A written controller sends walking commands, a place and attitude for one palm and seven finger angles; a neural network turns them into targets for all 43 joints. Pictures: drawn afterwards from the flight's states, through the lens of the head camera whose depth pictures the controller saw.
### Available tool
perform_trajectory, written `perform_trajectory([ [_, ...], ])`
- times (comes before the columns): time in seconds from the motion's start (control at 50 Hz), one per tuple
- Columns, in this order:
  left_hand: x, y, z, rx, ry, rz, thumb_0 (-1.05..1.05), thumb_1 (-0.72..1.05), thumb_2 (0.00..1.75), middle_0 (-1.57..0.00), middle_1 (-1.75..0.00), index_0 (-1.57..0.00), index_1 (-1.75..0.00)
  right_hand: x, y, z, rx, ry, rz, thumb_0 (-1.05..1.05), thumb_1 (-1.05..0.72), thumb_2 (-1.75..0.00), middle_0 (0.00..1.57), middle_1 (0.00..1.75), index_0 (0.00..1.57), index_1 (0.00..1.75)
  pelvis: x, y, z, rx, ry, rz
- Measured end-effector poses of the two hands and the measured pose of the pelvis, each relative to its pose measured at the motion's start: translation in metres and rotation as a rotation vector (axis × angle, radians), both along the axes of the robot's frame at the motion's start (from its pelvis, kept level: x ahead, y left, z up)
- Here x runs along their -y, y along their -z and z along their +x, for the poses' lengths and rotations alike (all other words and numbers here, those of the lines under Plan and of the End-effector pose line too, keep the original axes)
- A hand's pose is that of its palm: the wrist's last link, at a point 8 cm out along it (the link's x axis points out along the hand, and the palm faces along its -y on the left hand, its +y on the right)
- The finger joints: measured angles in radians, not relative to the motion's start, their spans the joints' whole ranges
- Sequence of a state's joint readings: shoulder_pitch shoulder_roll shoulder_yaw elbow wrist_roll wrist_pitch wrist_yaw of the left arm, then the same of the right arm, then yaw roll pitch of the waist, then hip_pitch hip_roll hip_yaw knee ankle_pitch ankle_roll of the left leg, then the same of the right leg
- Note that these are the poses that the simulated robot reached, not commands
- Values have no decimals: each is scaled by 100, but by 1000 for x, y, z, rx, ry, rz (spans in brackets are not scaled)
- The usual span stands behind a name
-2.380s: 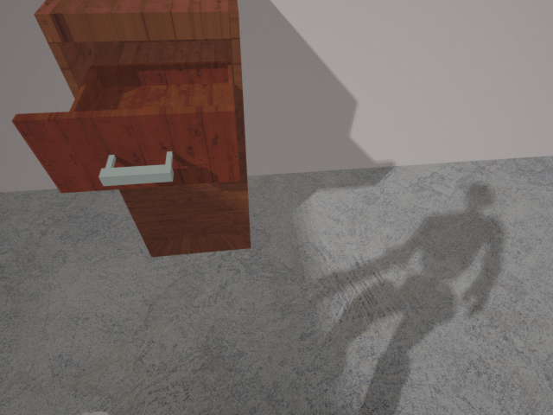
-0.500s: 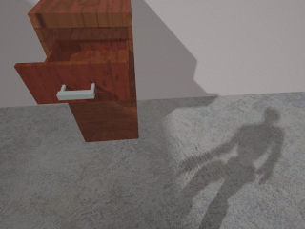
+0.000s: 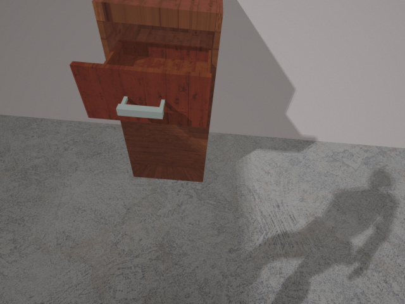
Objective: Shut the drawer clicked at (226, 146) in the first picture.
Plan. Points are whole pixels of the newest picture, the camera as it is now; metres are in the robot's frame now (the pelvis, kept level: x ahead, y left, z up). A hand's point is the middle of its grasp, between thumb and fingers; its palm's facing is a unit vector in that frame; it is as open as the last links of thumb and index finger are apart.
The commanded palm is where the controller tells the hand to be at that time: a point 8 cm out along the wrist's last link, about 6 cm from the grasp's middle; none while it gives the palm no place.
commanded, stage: take the last steps up to it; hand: left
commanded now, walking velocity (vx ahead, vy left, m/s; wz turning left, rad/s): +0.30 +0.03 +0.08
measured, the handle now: (142, 106) +0.59 +0.22 +0.04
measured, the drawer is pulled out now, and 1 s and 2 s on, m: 0.29 0.29 0.29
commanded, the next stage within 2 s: come to a stop and stand still in 0.62 s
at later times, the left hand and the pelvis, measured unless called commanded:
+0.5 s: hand (113, 281) +0.19 +0.22 -0.16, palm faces +0.01 -0.99 -0.16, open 7.3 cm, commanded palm none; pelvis +0.13 +0.04 +0.01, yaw +0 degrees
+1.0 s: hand (132, 236) +0.31 +0.21 -0.19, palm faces +0.08 -0.98 -0.20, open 7.3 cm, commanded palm none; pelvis +0.28 +0.02 -0.01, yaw +0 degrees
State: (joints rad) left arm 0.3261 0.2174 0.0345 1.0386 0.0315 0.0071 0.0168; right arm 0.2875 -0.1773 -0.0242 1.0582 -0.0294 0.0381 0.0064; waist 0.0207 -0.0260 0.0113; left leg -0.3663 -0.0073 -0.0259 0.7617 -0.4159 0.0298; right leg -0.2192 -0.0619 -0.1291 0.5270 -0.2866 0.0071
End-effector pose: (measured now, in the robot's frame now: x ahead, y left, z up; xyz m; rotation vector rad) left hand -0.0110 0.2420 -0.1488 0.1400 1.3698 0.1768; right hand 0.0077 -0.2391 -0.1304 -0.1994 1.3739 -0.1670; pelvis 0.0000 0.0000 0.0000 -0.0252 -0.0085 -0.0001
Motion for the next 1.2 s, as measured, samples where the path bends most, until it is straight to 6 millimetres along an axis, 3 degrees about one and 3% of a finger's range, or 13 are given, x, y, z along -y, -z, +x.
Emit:
perform_trajectory([
  [0.12, -23, 13, -20, -81, -63, -29, 0, 91, 90, -20, -30, -20, -30, -16, -2, 26, 42, -25, -40, 0, -91, -90, 20, 30, 20, 30, -29, 8, 24, 3, -43, -9],
  [0.2, -33, 6, 0, -110, -39, -41, 1, 91, 90, -20, -30, -20, -30, -39, -6, 25, 40, 5, -31, 0, -91, -90, 20, 30, 19, 30, -41, 0, 40, 7, -25, 1],
  [0.34, -36, -11, 85, 17, -14, -56, 1, 91, 90, -19, -30, -20, -30, -80, -13, 15, -68, 62, 43, 0, -90, -90, 20, 30, 20, 30, -50, -15, 77, -1, -26, 10],
  [0.46, -30, -14, 168, 90, 27, -47, 1, 93, 90, -19, -30, -20, -30, -98, -8, 20, -143, 125, 92, 0, -90, -90, 20, 30, 20, 30, -45, -13, 117, 4, -11, 22],
  [0.58, -8, -13, 265, 154, 105, -41, 1, 92, 90, -19, -30, -20, -30, -94, 1, 40, -221, 184, 118, 0, -90, -90, 20, 30, 20, 30, -30, -3, 167, 5, 8, 24],
  [0.64, 8, -7, 311, 214, 126, -35, 1, 92, 90, -19, -30, -20, -30, -80, 11, 57, -269, 196, 125, 0, -90, -90, 20, 30, 20, 30, -16, 8, 198, 7, 4, 20],
  [0.68, 16, -3, 331, 256, 110, -27, 0, 92, 90, -19, -30, -20, -30, -67, 17, 76, -285, 189, 123, 0, -90, -90, 20, 30, 20, 30, -7, 15, 214, 11, -5, 21],
  [0.76, 23, -6, 333, 234, 57, -24, 0, 92, 90, -20, -30, -20, -30, -36, 19, 145, -201, 133, 79, 0, -90, -90, 20, 30, 20, 30, -2, 8, 237, 21, -18, 4],
  [0.82, 13, -12, 330, 194, 22, 17, -2, 95, 90, -20, -30, -21, -30, -21, 15, 209, -81, 84, 43, 0, -91, -90, 20, 30, 19, 30, -1, 1, 252, 14, -23, 2],
  [0.9, 2, -8, 323, 120, 15, 22, -2, 94, 90, -20, -30, -20, -30, -17, 10, 282, 66, 39, 18, 0, -91, -90, 20, 30, 19, 30, -7, 1, 265, 16, -15, -1],
  [0.96, -8, 3, 318, 81, -7, 7, -1, 93, 90, -20, -30, -20, -30, -20, 8, 321, 137, 12, -6, 0, -92, -90, 20, 30, 19, 30, -16, 6, 274, 32, -12, -13],
  [1.08, -20, 5, 307, 25, -35, 4, 0, 92, 90, -20, -30, -20, -30, -37, -4, 359, 198, -50, -6, 0, -92, -90, 20, 30, 19, 30, -24, 3, 276, 26, -3, 7],
  [1.2, -18, -5, 292, 6, -25, 24, 0, 91, 90, -19, -30, -20, -30, -40, -6, 366, 230, -56, 31, 0, -91, -90, 20, 30, 20, 30, -17, -2, 265, 6, 10, 11],
])
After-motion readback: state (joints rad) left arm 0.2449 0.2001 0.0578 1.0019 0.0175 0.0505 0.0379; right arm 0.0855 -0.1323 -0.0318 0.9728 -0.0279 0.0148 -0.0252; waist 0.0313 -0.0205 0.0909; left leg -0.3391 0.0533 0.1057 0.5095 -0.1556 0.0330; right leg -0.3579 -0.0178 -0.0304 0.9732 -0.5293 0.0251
